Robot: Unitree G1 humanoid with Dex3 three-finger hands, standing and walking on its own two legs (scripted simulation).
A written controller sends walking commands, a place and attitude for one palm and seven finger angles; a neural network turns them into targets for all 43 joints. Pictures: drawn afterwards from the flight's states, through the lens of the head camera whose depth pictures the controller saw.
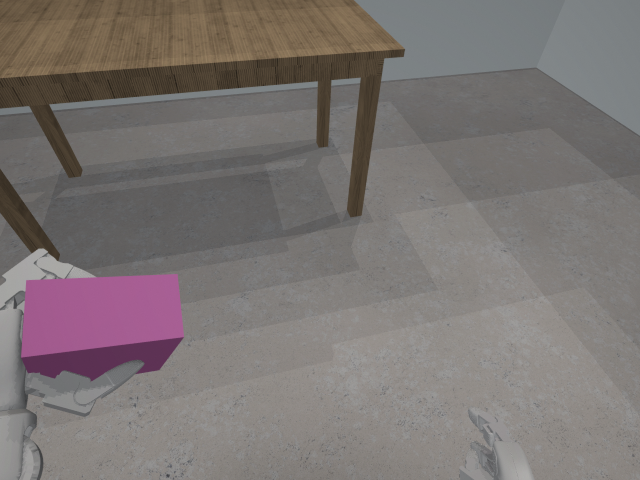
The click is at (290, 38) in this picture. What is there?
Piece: table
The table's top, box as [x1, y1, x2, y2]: [0, 0, 404, 87]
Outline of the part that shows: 0,0 0,87 403,56 404,48 353,0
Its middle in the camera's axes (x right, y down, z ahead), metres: -0.53 -0.75 +1.37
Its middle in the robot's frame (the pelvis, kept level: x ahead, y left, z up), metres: +1.49 +0.63 -0.01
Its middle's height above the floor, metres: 0.76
